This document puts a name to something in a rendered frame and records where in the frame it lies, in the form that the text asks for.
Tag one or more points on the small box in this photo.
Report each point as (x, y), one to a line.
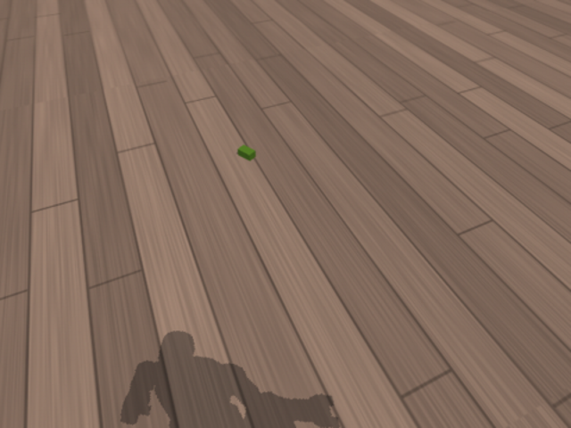
(246, 152)

